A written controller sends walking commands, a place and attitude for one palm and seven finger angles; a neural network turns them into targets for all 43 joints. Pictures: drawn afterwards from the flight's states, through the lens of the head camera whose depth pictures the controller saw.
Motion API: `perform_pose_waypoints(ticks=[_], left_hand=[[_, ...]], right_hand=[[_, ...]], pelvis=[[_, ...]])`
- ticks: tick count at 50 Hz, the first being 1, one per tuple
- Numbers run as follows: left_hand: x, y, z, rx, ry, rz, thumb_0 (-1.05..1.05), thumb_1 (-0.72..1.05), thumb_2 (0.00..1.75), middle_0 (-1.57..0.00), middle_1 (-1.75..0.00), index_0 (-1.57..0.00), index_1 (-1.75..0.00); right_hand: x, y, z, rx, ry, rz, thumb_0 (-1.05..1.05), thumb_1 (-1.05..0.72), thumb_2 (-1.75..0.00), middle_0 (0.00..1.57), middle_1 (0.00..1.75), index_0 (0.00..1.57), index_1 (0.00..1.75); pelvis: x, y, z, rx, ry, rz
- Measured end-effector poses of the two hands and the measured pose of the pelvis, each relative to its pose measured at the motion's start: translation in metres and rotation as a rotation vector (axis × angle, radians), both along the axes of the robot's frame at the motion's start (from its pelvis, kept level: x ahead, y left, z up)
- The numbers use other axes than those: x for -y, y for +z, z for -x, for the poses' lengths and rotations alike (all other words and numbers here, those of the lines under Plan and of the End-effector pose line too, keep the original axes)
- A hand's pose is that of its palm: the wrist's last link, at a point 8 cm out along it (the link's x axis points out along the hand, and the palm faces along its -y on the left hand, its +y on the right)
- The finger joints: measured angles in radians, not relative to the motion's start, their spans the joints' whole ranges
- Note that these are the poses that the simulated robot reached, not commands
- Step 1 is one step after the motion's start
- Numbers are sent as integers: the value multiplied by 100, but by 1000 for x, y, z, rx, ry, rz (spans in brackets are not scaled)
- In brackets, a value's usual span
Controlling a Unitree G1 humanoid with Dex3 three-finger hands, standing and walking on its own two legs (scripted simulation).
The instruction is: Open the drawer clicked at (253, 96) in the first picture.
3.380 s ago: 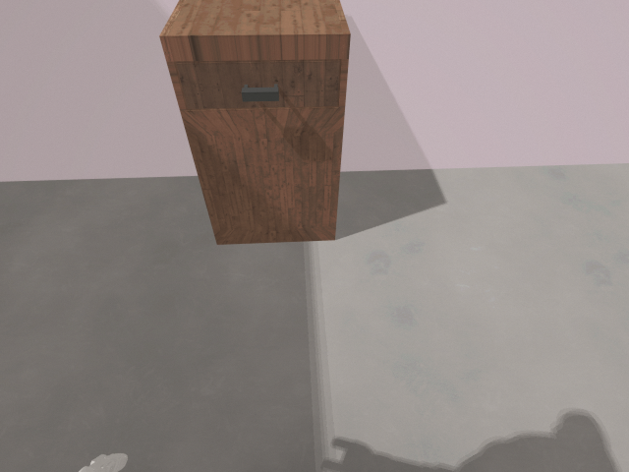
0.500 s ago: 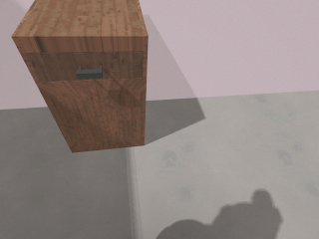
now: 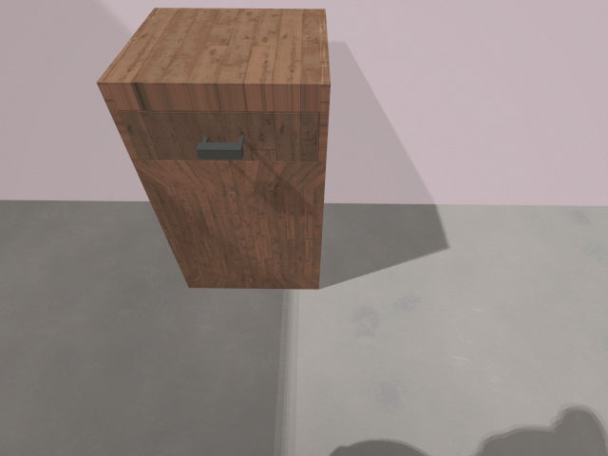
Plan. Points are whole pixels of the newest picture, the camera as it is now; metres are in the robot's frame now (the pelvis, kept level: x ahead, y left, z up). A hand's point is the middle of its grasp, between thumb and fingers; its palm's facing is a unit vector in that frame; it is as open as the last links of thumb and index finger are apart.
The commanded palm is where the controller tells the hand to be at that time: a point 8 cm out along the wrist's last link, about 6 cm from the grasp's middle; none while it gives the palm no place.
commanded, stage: take the last steps up to it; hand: left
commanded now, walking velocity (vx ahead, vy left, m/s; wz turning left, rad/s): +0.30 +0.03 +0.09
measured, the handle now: (222, 145) +0.78 +0.26 -0.07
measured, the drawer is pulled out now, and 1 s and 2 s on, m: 0.00 0.00 0.00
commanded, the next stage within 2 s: come to a stop and stand still in 0.66 s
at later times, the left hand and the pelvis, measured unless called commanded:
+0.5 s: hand (196, 432) +0.18 +0.19 -0.18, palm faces +0.03 -0.98 -0.21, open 7.4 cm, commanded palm none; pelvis +0.12 +0.00 -0.02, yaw +1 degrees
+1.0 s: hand (196, 411) +0.22 +0.20 -0.19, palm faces +0.08 -0.99 -0.14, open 7.3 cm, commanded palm none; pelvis +0.24 +0.04 +0.00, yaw +1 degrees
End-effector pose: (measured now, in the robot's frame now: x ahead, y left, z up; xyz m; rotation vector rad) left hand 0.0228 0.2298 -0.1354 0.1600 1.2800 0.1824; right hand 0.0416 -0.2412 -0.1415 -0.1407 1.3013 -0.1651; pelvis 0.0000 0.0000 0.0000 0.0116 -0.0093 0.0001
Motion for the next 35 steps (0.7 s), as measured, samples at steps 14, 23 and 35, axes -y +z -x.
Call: perform_pose_waypoints(ticks=[14,23,35], left_hand=[[-37,-12,7,-174,50,53,1,91,90,-20,-30,-20,-30],[-16,-6,-126,9,-27,24,1,91,90,-20,-30,-20,-30],[-1,-2,-175,30,23,12,-1,94,90,-20,-30,-21,-30]], right_hand=[[-45,9,-20,-2,16,24,1,-92,-89,20,30,20,30],[-44,-11,11,-238,-67,-54,1,-91,-89,20,30,20,30],[-16,-4,-138,-53,-6,-23,1,-91,-89,20,30,20,30]], pelvis=[[-31,2,-49,5,12,14],[-12,-7,-105,9,13,-2],[-1,0,-174,15,43,24]])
